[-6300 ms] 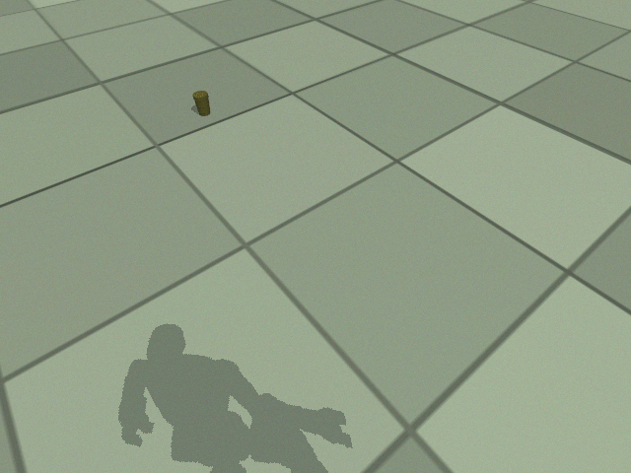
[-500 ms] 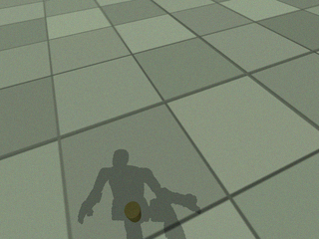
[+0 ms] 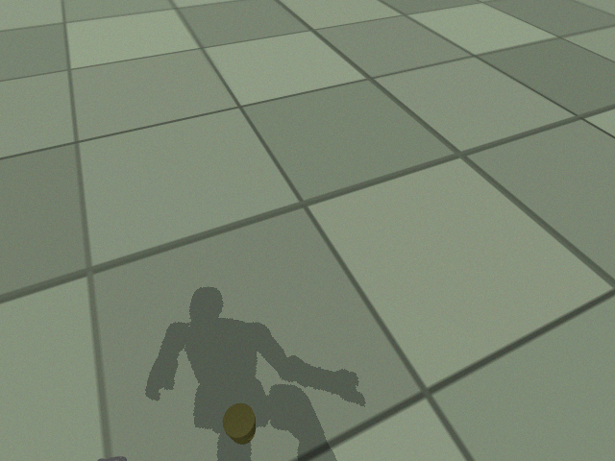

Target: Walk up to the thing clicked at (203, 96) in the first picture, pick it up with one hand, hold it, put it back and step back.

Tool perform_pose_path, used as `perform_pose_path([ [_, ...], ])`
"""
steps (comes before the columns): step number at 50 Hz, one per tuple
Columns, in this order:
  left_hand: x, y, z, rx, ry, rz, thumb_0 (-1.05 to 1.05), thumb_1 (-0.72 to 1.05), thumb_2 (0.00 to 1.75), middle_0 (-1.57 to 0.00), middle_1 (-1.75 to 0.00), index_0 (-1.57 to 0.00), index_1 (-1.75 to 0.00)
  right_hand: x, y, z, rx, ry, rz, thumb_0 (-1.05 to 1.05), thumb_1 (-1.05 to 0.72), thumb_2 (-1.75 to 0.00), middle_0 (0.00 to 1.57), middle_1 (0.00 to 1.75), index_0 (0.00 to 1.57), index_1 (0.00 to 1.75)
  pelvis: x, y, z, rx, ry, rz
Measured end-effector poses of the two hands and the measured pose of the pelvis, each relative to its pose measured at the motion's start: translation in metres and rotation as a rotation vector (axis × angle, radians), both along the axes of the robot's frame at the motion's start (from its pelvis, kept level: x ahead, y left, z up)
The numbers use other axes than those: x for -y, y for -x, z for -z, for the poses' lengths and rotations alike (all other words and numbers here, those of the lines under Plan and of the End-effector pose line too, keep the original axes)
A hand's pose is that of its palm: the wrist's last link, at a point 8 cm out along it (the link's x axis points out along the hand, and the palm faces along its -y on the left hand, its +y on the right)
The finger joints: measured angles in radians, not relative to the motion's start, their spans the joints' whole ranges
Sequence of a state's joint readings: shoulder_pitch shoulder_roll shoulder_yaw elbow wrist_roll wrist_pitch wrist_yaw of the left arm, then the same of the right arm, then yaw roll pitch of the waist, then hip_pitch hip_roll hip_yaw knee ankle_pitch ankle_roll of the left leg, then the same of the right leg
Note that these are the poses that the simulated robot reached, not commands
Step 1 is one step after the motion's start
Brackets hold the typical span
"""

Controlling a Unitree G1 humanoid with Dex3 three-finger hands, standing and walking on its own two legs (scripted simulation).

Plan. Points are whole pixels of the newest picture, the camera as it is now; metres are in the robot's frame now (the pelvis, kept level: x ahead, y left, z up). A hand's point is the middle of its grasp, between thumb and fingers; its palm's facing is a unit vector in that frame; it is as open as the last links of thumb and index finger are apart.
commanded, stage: walk up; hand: left
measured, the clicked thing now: (241, 426) +0.35 +0.20 -0.71
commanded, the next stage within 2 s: stand in 0.90 s
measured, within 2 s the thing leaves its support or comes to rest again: neither
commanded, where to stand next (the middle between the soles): +0.03 +0.00 m, yaw -1 degrees
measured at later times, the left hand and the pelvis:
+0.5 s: hand out of the picture +0.08 +0.26 -0.15, palm faces +0.00 -0.93 -0.36, open 7.4 cm; pelvis +0.01 +0.00 +0.00, yaw +1 degrees
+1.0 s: hand out of the picture +0.10 +0.25 -0.15, palm faces +0.00 -0.94 -0.34, open 7.4 cm; pelvis +0.01 +0.00 +0.01, yaw +0 degrees
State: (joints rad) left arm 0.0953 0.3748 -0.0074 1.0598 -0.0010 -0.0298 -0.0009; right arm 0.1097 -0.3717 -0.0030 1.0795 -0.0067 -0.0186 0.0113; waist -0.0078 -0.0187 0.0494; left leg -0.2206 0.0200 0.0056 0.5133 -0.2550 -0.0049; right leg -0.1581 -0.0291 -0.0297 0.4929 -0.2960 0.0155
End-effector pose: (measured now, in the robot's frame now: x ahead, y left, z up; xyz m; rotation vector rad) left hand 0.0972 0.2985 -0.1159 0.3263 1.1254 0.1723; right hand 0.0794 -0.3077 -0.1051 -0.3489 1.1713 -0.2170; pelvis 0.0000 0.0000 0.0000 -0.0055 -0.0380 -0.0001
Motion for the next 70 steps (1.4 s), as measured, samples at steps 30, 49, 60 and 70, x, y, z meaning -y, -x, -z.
perform_pose_path([
  [30, 0.000, 0.017, -0.004, -0.078, -0.011, -0.065, 0.01, 0.90, 0.89, -0.20, -0.30, -0.21, -0.30, -0.005, -0.009, 0.007, -0.043, -0.032, -0.002, 0.01, -0.91, -0.90, 0.20, 0.30, 0.20, 0.30, 0.003, -0.010, -0.005, 0.014, -0.006, -0.012],
  [49, 0.001, 0.007, -0.007, -0.064, -0.004, -0.054, 0.01, 0.90, 0.89, -0.20, -0.30, -0.20, -0.30, -0.008, -0.012, 0.002, -0.032, -0.026, 0.003, 0.01, -0.91, -0.90, 0.20, 0.30, 0.20, 0.30, 0.001, -0.010, -0.009, 0.010, -0.005, -0.008],
  [60, 0.004, 0.022, -0.009, -0.087, 0.000, -0.050, 0.01, 0.90, 0.89, -0.20, -0.30, -0.20, -0.30, -0.015, -0.010, 0.002, -0.026, -0.047, -0.015, 0.01, -0.91, -0.90, 0.20, 0.30, 0.20, 0.30, 0.001, 0.002, -0.012, 0.005, -0.003, -0.007],
  [70, 0.004, 0.040, -0.006, -0.112, 0.006, -0.062, 0.01, 0.90, 0.89, -0.20, -0.30, -0.20, -0.30, -0.013, 0.005, 0.003, -0.049, -0.044, -0.010, 0.01, -0.91, -0.90, 0.20, 0.30, 0.20, 0.30, 0.001, 0.008, -0.012, 0.004, -0.002, -0.008],
])
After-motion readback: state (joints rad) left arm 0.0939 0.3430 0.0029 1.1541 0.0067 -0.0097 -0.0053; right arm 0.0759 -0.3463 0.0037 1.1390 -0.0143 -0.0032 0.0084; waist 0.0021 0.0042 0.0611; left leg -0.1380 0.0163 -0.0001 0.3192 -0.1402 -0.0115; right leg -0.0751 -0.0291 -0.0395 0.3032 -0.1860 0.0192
